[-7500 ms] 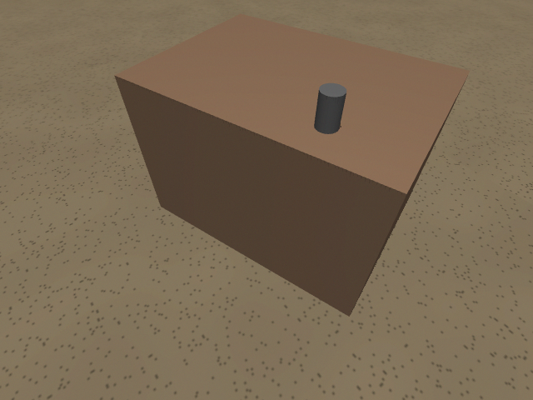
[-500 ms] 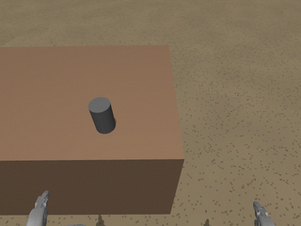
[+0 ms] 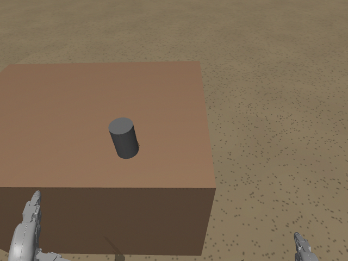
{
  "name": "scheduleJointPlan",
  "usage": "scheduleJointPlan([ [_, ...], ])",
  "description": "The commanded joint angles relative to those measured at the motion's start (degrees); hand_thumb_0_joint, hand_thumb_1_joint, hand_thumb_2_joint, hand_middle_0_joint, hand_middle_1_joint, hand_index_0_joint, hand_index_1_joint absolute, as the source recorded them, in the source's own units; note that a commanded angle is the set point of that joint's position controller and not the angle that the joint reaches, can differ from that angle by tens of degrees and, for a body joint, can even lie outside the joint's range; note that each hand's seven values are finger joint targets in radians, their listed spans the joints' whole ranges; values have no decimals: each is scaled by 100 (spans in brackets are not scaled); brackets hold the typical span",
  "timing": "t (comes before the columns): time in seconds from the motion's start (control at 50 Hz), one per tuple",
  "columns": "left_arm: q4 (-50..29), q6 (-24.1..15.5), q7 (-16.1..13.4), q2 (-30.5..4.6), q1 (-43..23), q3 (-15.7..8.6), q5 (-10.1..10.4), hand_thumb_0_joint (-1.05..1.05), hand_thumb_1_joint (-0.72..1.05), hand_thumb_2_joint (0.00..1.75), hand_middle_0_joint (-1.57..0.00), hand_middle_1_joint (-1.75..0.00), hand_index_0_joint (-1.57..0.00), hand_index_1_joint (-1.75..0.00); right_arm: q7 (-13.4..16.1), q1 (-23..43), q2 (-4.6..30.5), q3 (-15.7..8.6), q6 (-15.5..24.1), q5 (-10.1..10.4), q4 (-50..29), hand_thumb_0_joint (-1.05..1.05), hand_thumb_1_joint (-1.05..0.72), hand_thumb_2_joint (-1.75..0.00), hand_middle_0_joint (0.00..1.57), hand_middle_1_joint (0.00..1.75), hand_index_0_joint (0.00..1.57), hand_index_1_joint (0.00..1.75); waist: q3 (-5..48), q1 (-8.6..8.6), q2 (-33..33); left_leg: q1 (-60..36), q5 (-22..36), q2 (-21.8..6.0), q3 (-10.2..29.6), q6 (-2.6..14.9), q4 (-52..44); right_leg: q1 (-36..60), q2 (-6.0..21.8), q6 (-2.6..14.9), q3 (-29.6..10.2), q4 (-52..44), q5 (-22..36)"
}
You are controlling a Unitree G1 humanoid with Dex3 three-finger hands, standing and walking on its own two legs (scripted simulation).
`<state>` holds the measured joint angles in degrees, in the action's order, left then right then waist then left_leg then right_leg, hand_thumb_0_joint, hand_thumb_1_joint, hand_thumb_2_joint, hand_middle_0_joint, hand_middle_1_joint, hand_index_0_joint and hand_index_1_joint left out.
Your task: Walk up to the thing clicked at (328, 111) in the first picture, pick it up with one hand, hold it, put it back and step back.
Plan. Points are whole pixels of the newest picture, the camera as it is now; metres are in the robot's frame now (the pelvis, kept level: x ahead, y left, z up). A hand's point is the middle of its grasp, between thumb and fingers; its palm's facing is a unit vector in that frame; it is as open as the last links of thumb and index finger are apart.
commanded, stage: rise first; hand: left
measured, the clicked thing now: (124, 138) +0.49 +0.19 -0.02
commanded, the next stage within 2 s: go down in 0.76 s
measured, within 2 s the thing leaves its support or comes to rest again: neither
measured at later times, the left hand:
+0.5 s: hand (44, 236) +0.17 +0.26 +0.06, palm faces +0.34 -0.85 -0.40, open 17.6 cm
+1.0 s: hand (38, 228) +0.17 +0.26 +0.09, palm faces +0.34 -0.85 -0.40, open 17.6 cm
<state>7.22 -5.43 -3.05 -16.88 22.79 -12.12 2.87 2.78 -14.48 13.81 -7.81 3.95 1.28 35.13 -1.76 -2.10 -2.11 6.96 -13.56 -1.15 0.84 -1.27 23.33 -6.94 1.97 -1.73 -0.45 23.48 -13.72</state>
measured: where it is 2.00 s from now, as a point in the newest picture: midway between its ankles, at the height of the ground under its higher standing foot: outside the picture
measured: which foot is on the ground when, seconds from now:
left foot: down 0.00-1.00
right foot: down 0.00-1.00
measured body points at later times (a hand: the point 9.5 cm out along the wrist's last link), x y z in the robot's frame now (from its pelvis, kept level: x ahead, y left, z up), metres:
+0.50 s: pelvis -0.01 +0.00 +0.00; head -0.02 -0.02 +0.45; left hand +0.14 +0.31 +0.09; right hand +0.15 -0.27 -0.09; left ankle -0.01 +0.13 -0.74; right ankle -0.01 -0.14 -0.74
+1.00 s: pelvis -0.01 +0.00 +0.00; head -0.01 -0.02 +0.45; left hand +0.15 +0.31 +0.11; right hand +0.16 -0.27 -0.10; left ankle -0.01 +0.13 -0.74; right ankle -0.01 -0.14 -0.74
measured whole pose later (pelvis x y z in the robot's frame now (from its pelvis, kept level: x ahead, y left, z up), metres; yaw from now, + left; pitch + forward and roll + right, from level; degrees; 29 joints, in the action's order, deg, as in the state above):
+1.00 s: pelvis -0.01 +0.00 +0.00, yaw +1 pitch -3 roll +0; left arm -5.8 -15.6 0.3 -17.5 25.7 -17.6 3.2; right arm 1.6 -12.0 13.7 -9.7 6.8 0.5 40.2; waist -1.8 -3.2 -2.7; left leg 9.3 -13.8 -0.8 1.7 -1.3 25.7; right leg -9.0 2.3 -1.7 0.4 26.1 -14.4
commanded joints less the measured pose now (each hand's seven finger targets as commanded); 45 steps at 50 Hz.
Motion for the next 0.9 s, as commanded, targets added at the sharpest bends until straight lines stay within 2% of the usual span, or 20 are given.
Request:
scheduleJointPlan([
  [0.0, -1387, -486, -67, -1083, -371, -607, -14, 0, -57, 2, -4, -4, -4, -4, 76, 587, 863, -295, 341, -49, -706, 0, 52, -3, 5, 5, 5, 5, 316, -39, 14, -12, 1077, 101, -308, 113, -366, 31, -195, 192, 396, -353, 975],
  [0.06, -1511, -585, -60, -1196, -311, -754, -12, 0, -57, 2, -4, -4, -4, -5, 57, 518, 740, -209, 371, -36, -505, 0, 52, -3, 5, 5, 5, 5, 156, -87, -59, 100, 764, 111, -295, 125, -440, -18, -213, 200, 412, -405, 664],
  [0.1, -1572, -639, -31, -1122, -294, -685, -17, 0, -58, 2, -5, -5, -4, -5, 71, 651, 952, -344, 426, -57, -748, 0, 51, -4, 5, 5, 5, 5, 281, -4, 127, 24, 711, 94, -283, 136, -434, 7, -216, 186, 410, -414, 624],
  [0.16, -1680, -725, -9, -1133, -274, -747, -16, 0, -58, 3, -5, -4, -4, -5, 53, 644, 731, -216, 470, -49, -518, 0, 51, -4, 5, 5, 5, 5, 242, -44, 131, 25, 680, 121, -296, 157, -408, -23, -193, 173, 392, -439, 578],
  [0.2, -1795, -772, -28, -1204, -219, -822, -18, 0, -58, 3, -5, -5, -4, -5, 79, 615, 950, -399, 489, -71, -498, 0, 51, -4, 5, 5, 5, 5, 323, -21, 23, 8, 728, 121, -286, 149, -410, 8, -192, 180, 394, -401, 653],
  [0.24, -1900, -843, -34, -1225, -267, -854, -25, 0, -59, 4, -5, -5, -4, -6, 72, 805, 896, -299, 536, -54, -796, 0, 50, -4, 5, 5, 5, 5, 391, -62, 108, -16, 746, 129, -274, 154, -420, 55, -193, 184, 398, -417, 644],
  [0.28, -1781, -871, -10, -1188, -181, -834, -18, 0, -59, 4, -5, -5, -4, -6, 68, 509, 684, -253, 502, -49, -242, 0, 51, -4, 5, 5, 5, 5, 134, -50, -34, 37, 612, 175, -331, 166, -402, -112, -141, 168, 365, -475, 522],
  [0.32, -1944, -912, -1, -1204, -280, -856, -25, 0, -60, 5, -5, -5, -4, -6, 94, 785, 915, -385, 578, -68, -584, 0, 50, -4, 5, 5, 5, 5, 350, 8, 207, -73, 662, 159, -297, 178, -394, -67, -154, 150, 376, -463, 568],
  [0.34, -1972, -938, -10, -1252, -303, -915, -21, 0, -60, 5, -5, -5, -4, -6, 92, 782, 774, -262, 575, -65, -487, 0, 50, -5, 5, 5, 5, 5, 318, -42, 104, -32, 643, 179, -307, 188, -388, -59, -137, 147, 367, -479, 561],
  [0.4, -2023, -1021, -5, -1212, -246, -899, -33, 0, -60, 5, -5, -4, -4, -6, 92, 854, 904, -362, 627, -62, -629, 0, 51, -4, 5, 5, 5, 5, 309, -44, 171, -32, 616, 158, -275, 175, -424, -26, -164, 161, 389, -449, 511],
  [0.44, -1952, -1050, 7, -1249, -194, -977, -38, 0, -59, 5, -4, -4, -3, -5, 76, 628, 697, -241, 599, -59, -316, 0, 52, -4, 5, 5, 5, 5, 174, -65, 154, -1, 624, 173, -292, 178, -419, -99, -159, 159, 400, -459, 506],
  [0.48, -2009, -1079, 9, -1283, -230, -987, -33, 0, -60, 6, -5, -5, -3, -6, 105, 650, 950, -457, 629, -76, -432, 0, 52, -5, 5, 5, 5, 5, 307, 9, 143, -52, 679, 182, -297, 189, -390, -69, -141, 141, 379, -457, 609],
  [0.52, -2106, -1113, 14, -1267, -186, -992, -30, 0, -61, 6, -5, -5, -4, -6, 64, 700, 692, -269, 622, -48, -364, 0, 51, -5, 5, 5, 5, 5, 286, -91, -38, -30, 752, 188, -292, 171, -420, -40, -135, 165, 389, -436, 651],
  [0.58, -2098, -1146, 30, -1305, -124, -1032, -8, 0, -60, 6, -5, -5, -4, -6, 68, 703, 889, -425, 631, -54, -289, 0, 51, -5, 5, 5, 5, 5, 148, -88, 72, 63, 583, 197, -289, 184, -421, -84, -136, 150, 393, -474, 488],
  [0.64, -2312, -1217, 29, -1260, -116, -1035, -25, 0, -61, 7, -5, -5, -3, -6, 34, 766, 626, -238, 640, -42, -322, 0, 51, -5, 5, 5, 5, 5, 268, -152, 46, 42, 636, 191, -282, 182, -429, -15, -139, 163, 406, -451, 516],
  [0.68, -2268, -1232, 21, -1347, -22, -1106, -17, 0, -60, 7, -4, -5, -3, -6, 66, 699, 987, -499, 648, -53, -428, 0, 52, -5, 5, 5, 5, 5, 350, -74, 111, -41, 794, 172, -263, 176, -399, 19, -159, 158, 410, -406, 690],
  [0.74, -2382, -1268, 22, -1287, -9, -1085, -37, 0, -61, 8, -5, -4, -3, -6, 39, 707, 775, -362, 643, -48, -396, 0, 51, -5, 5, 5, 5, 5, 359, -148, 10, -26, 979, 164, -251, 150, -379, 67, -171, 175, 427, -348, 846],
  [0.82, -2541, -1287, 22, -1376, -120, -1154, -23, 0, -61, 9, -5, -4, -3, -6, 58, 706, 1021, -548, 671, -38, -505, 0, 51, -6, 5, 5, 5, 5, 295, -70, 6, -47, 828, 157, -247, 146, -426, 0, -198, 185, 437, -370, 714],
  [0.86, -2546, -1304, 46, -1221, 80, -1055, -28, 0, -61, 3, -6, -8, -7, -8, 7, 558, 593, -294, 640, -31, -134, 0, 50, -5, 5, 5, 5, 5, 176, -184, -124, 45, 776, 155, -242, 138, -453, -1, -195, 194, 456, -357, 643],
  [0.88, -2498, -1400, 203, -670, -38, -868, 76, 0, -61, 4, -7, -8, -6, -9, -76, 793, 493, -178, 639, -98, -232, 0, 49, -6, 5, 5, 5, 5, 415, -109, 76, 250, 777, 160, -227, 118, -127, -135, -185, 155, 397, -151, 606],
])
